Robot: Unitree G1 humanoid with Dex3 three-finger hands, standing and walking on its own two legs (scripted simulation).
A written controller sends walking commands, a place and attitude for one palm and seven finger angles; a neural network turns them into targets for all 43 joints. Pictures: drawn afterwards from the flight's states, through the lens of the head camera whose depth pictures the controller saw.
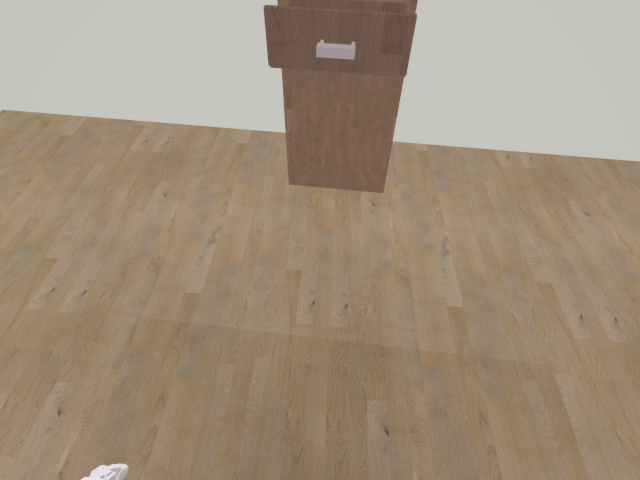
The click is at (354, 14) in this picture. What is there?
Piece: drawer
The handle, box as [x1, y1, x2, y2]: [316, 40, 355, 59]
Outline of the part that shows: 317,43 316,56 353,59 354,57 354,42 352,42 350,45 324,43 323,40 320,40 320,42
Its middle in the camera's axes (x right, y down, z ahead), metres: +0.04 -0.54 +1.08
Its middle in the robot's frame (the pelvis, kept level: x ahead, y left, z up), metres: +1.18 +0.02 +0.03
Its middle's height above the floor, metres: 0.80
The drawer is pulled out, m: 0.30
